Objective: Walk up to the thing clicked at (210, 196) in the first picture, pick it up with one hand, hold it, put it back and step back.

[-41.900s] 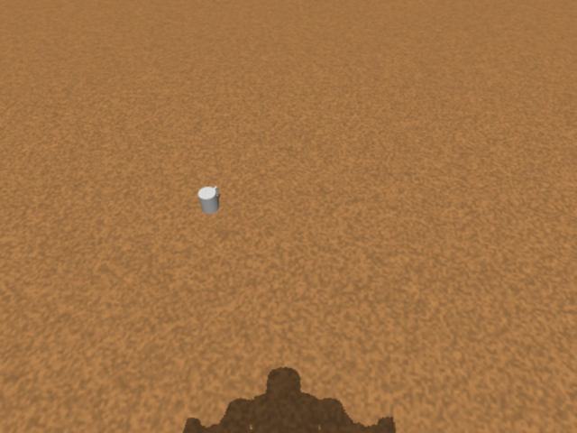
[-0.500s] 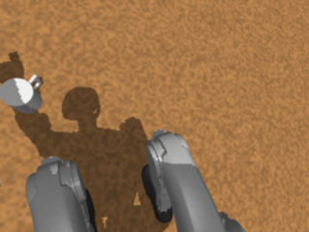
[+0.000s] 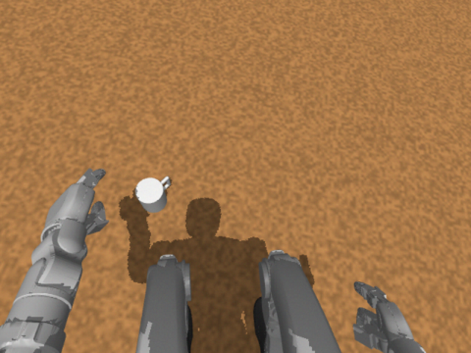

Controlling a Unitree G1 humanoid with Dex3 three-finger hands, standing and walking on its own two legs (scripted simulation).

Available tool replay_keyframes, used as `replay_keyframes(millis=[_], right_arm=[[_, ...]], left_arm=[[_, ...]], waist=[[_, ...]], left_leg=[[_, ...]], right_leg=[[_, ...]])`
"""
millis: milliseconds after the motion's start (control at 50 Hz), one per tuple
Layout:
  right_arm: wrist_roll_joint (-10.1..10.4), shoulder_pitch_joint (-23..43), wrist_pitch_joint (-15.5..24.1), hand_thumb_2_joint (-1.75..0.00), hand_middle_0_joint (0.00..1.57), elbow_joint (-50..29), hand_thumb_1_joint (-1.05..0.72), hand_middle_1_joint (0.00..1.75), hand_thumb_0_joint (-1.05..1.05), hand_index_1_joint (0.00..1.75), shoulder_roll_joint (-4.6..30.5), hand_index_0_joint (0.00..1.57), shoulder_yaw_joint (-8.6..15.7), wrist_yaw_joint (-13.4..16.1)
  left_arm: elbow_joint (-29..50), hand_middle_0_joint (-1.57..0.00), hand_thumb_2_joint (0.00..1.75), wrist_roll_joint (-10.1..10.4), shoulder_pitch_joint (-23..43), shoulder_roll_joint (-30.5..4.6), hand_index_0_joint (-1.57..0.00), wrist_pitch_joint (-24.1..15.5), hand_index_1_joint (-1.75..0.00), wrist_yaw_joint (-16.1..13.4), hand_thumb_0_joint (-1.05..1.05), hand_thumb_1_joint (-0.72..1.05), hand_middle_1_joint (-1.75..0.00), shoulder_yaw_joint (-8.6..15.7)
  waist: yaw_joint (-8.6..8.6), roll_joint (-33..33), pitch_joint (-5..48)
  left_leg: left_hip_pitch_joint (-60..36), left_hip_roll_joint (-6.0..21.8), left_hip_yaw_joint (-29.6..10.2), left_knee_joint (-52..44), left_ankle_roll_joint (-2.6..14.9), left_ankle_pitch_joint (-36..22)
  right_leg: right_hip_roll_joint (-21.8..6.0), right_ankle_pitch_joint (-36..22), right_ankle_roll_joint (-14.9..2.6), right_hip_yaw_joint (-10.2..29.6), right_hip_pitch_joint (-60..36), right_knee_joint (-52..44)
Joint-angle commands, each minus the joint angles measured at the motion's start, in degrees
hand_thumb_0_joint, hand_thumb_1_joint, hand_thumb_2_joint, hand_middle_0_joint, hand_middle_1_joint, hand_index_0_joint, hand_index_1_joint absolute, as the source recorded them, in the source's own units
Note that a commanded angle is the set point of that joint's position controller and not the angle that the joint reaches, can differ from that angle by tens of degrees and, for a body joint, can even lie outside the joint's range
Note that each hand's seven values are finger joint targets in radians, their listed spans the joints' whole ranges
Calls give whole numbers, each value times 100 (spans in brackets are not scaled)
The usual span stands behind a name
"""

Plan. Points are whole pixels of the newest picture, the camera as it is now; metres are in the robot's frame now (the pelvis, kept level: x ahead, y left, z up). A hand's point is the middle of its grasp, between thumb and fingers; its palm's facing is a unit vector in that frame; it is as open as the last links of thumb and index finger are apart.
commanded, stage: home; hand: left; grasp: from above
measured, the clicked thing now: (156, 192) +0.54 +0.20 -0.46
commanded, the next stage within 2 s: none
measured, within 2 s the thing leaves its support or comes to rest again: neither
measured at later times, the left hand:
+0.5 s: hand (72, 266) +0.26 +0.19 +0.09, palm faces +0.10 -0.97 -0.22, open 7.4 cm
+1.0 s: hand (32, 307) +0.22 +0.19 +0.15, palm faces +0.14 -0.97 -0.19, open 7.4 cm
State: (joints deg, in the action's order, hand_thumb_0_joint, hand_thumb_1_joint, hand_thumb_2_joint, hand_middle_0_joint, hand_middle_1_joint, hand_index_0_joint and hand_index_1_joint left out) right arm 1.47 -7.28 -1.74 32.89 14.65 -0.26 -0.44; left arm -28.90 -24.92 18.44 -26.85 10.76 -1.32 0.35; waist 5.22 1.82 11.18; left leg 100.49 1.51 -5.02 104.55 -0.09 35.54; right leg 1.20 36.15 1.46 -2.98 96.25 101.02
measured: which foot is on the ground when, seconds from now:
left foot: down 0.00-1.00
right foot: down 0.00-1.00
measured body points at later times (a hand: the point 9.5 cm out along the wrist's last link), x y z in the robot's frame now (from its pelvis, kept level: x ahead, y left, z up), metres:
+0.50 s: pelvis +0.06 -0.01 +0.17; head +0.12 +0.02 +0.61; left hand +0.25 +0.24 +0.11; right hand +0.23 -0.24 +0.09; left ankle +0.08 +0.12 -0.48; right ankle +0.08 -0.13 -0.48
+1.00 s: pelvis +0.08 +0.00 +0.20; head +0.10 +0.01 +0.65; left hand +0.21 +0.24 +0.17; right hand +0.28 -0.22 +0.15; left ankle +0.08 +0.12 -0.48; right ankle +0.08 -0.13 -0.48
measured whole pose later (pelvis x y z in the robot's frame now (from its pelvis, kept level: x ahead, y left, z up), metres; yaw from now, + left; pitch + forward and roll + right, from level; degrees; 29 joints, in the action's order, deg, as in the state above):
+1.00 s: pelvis +0.08 +0.00 +0.20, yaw +5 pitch +10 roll -3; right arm 0.3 -15.1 12.5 29.1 12.3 -2.3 10.1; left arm 7.5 3.2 -29.2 -12.7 26.0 -1.1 1.9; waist 2.2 2.2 9.1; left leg 40.5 1.3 -3.9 58.1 -0.5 27.9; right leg 0.4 28.0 0.7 -3.0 36.0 53.8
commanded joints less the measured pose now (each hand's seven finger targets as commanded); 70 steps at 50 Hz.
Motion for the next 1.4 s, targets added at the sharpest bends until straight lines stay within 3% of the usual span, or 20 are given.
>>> replay_keyframes(millis=[0, 60, 180, 200, 340, 440, 580, 660, 700, 840, 880, 1120, 1300, 1380], right_arm=[[72, -330, 455, -90, 20, -444, -90, 30, 0, 30, 911, 20, 322, 253], [95, -167, 621, -90, 20, -515, -90, 30, 0, 30, 839, 20, 261, 352], [102, -114, 872, -90, 20, -668, -90, 30, 0, 30, 683, 20, 171, 531], [102, -147, 901, -90, 20, -686, -90, 30, 0, 30, 649, 20, 159, 571], [88, -362, 1110, -90, 20, -790, -90, 30, 0, 30, 504, 20, 10, 870], [63, -527, 1261, -90, 20, -961, -90, 30, 0, 30, 435, 20, -24, 1036], [-9, -644, 1462, -90, 20, -1182, -90, 30, 0, 30, 383, 20, 5, 1166], [-26, -619, 1551, -90, 20, -1259, -90, 30, 0, 30, 418, 20, 47, 1183], [-50, -614, 1605, -90, 20, -1272, -90, 30, 0, 30, 444, 20, 69, 1175], [-94, -557, 1724, -90, 20, -1227, -90, 30, 0, 30, 476, 20, 93, 1149], [-113, -578, 1754, -90, 20, -1202, -90, 30, 0, 30, 490, 20, 117, 1136], [-114, -493, 1757, -90, 20, -1209, -90, 30, 0, 30, 468, 20, 88, 1117], [-121, -552, 1772, -90, 20, -1158, -90, 30, 0, 30, 478, 20, 110, 1128], [-113, -521, 1765, -90, 20, -1170, -90, 30, 0, 30, 508, 20, 118, 1119]], left_arm=[[1421, -20, 90, 632, 679, -663, -20, 2, -30, -328, 0, 90, -30, 390], [1727, -20, 90, 1083, 245, -425, -20, 150, -30, -372, 0, 90, -30, 367], [2318, -20, 90, 1903, -872, -137, -20, 441, -30, -452, 0, 90, -30, 521], [2410, -20, 90, 1980, -995, -32, -20, 477, -30, -464, 0, 90, -30, 501], [3099, -20, 90, 2589, -2215, 445, -20, 894, -30, -441, 0, 90, -30, 601], [3725, -20, 90, 2826, -3240, 694, -20, 1095, -30, -392, 0, 90, -30, 590], [4463, -20, 90, 2876, -4422, 862, -20, 1273, -30, -264, 0, 90, -30, 478], [4734, -20, 90, 2847, -4712, 865, -20, 1302, -30, -172, 0, 90, -30, 464], [4810, -20, 90, 2837, -4650, 887, -20, 1304, -30, -116, 0, 90, -30, 407], [4716, -20, 90, 2770, -4558, 851, -20, 1233, -30, -32, 0, 90, -30, 472], [4801, -20, 90, 2767, -4590, 830, -20, 1210, -30, -25, 0, 90, -30, 493], [4748, -20, 90, 2755, -4689, 825, -20, 1218, -30, -77, 0, 90, -30, 491], [4740, -20, 90, 2781, -4710, 836, -20, 1222, -30, -57, 0, 90, -30, 460], [4704, -20, 90, 2771, -4622, 818, -20, 1235, -30, -44, 0, 90, -30, 472]], waist=[[103, 750, 2561], [101, 699, 2266], [-22, 540, 2064], [45, 502, 2033], [-73, 442, 1559], [-144, 397, 1139], [-156, 183, 701], [-232, 92, 402], [-153, 67, 317], [-240, 35, 82], [-233, 236, 356], [-309, 106, 252], [-282, 119, 395], [-278, 138, 213]], left_leg=[[-3192, -20, -190, -2269, 120, 39], [-3516, -31, -184, -2700, 124, 179], [-4420, -42, -41, -3378, 116, -544], [-4526, -48, 0, -3464, 123, -627], [-5457, -70, 109, -4328, 102, -1356], [-6024, -109, 195, -4908, 86, -1667], [-6503, -151, 251, -5272, 111, -2332], [-6591, -161, 260, -5483, 120, -2195], [-6629, -162, 260, -5544, 120, -2119], [-6645, -159, 239, -5615, 103, -1906], [-6789, -172, 246, -5571, 78, -2137], [-6668, -168, 226, -5600, 91, -1987], [-6754, -153, 231, -5510, 80, -2330], [-6703, -123, 186, -5638, 72, -1977]], right_leg=[[77, -520, -281, -64, -1807, -1837], [60, -407, -268, 20, -2269, -2301], [44, -905, -261, 65, -3381, -3131], [42, -970, -256, 81, -3530, -3286], [23, -1566, -231, 77, -4762, -4237], [39, -1821, -213, 19, -5465, -4875], [63, -2396, -183, -59, -6070, -5385], [59, -2226, -167, -116, -6116, -5547], [67, -2143, -163, -129, -6098, -5579], [38, -1925, -148, -137, -6083, -5585], [39, -2126, -157, -114, -6161, -5538], [35, -2017, -141, -115, -6241, -5585], [37, -2303, -143, -100, -6302, -5514], [56, -1965, -152, -125, -6184, -5542]])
